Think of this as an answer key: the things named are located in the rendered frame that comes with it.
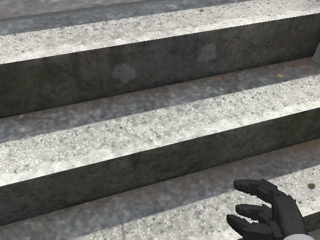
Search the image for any robot right hand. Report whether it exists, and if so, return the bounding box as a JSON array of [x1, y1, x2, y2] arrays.
[[226, 179, 309, 240]]

